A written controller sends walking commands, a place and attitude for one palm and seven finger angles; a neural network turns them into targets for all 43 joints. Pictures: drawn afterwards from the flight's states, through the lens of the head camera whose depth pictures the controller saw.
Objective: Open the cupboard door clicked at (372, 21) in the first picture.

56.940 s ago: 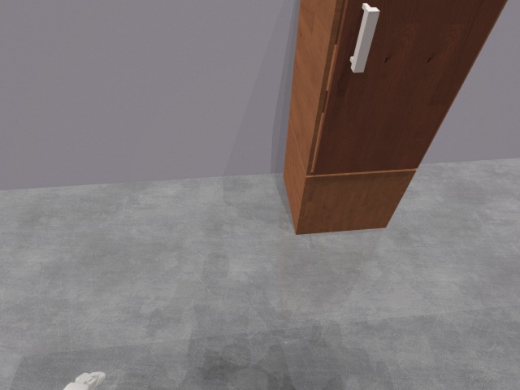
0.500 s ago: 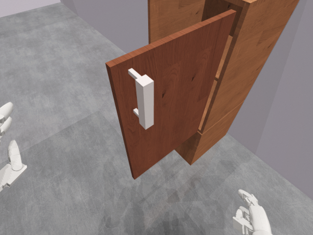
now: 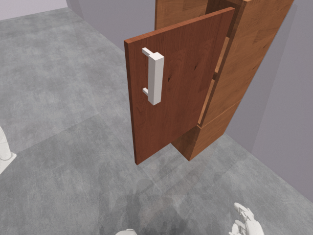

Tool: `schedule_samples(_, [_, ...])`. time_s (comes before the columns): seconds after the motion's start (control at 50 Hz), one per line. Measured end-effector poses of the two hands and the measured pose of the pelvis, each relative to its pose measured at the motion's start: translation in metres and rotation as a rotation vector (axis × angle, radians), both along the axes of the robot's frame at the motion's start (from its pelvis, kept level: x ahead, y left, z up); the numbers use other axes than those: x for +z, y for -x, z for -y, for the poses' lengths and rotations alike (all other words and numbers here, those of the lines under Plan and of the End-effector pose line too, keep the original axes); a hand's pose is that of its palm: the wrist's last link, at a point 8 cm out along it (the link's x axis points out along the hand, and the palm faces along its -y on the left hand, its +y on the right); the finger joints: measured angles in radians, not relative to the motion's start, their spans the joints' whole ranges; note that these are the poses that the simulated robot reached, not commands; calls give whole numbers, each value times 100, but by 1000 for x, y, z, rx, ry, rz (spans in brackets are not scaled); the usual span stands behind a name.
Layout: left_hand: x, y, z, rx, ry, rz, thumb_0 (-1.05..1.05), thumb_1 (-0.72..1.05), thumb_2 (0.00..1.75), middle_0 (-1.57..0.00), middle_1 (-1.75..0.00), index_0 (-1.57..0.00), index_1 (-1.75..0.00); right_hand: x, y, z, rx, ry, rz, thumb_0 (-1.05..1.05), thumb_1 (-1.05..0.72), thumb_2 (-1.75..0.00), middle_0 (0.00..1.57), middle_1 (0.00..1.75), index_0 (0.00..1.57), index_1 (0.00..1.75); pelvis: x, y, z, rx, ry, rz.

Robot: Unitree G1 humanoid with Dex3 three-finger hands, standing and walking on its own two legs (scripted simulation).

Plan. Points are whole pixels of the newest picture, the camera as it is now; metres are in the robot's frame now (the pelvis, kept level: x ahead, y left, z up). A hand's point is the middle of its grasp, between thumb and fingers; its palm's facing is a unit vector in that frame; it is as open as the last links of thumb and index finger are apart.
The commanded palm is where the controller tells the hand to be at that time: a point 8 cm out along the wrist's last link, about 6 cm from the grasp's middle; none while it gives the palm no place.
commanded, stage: step back with the hand held close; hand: left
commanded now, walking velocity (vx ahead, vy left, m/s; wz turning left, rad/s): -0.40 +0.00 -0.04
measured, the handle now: (150, 76) +0.47 +0.05 +0.17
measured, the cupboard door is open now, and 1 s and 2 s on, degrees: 89 89 89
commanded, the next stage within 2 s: stop stepping back and stand still in 0.18 s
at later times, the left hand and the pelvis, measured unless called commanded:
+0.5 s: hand out of the picture +0.10 +0.24 +0.18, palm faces +0.30 -0.80 -0.53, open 7.4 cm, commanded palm +0.04 +0.28 +0.19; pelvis -0.12 -0.01 +0.02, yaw -3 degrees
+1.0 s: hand out of the picture +0.04 +0.25 +0.18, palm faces +0.42 -0.77 -0.48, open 7.4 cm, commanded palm -0.02 +0.29 +0.19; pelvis -0.17 -0.01 +0.01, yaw -1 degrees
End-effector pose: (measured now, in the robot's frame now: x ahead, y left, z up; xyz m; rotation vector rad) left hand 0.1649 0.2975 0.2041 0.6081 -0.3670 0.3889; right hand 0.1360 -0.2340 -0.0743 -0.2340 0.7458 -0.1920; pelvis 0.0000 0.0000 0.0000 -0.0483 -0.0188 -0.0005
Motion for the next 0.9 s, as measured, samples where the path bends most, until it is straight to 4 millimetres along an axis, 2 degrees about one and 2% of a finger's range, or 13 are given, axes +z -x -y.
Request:
schedule_samples(0.1, [-3,20,13,7,27,-33,2,89,90,-21,-30,-21,-30,-1,8,0,55,-36,12,1,-91,-90,20,30,20,30,1,19,12,-36,-32,-50])
schedule_samples(0.2, [-10,28,31,-64,54,-109,2,89,90,-21,-30,-21,-30,2,19,8,44,-42,-14,1,-91,-90,20,30,21,30,9,44,14,-58,-33,-53])
schedule_samples(0.34, [-12,45,22,-115,21,-139,2,89,90,-22,-30,-21,-30,23,39,16,-6,32,31,1,-91,-90,20,30,20,30,10,73,6,-51,-40,-67])
schedule_samples(0.46, [-6,88,20,-104,18,-170,2,89,90,-22,-30,-21,-30,35,77,12,13,17,89,1,-91,-90,20,30,20,30,16,106,6,-57,-43,-37])
schedule_samples(0.6, [-10,139,22,-15,59,-158,2,89,90,-21,-30,-21,-30,15,132,16,18,-13,18,1,-91,-90,20,30,21,30,13,140,15,-49,-45,-11])
schedule_samples(0.72, [-14,156,18,10,135,-75,2,89,90,-21,-30,-21,-30,8,175,26,-14,26,-61,1,-91,-90,20,30,21,30,14,152,13,-32,-58,-8])
schedule_samples(0.8, [-14,159,12,-4,122,-38,2,89,90,-21,-30,-21,-30,4,188,28,-42,57,-43,1,-91,-90,20,30,21,30,7,160,4,-17,-49,6])
schedule_samples(0.9, [-8,163,8,3,44,-64,2,89,90,-21,-30,-21,-30,1,192,19,-51,10,-12,1,-91,-90,20,30,20,30,6,164,6,-23,-64,20])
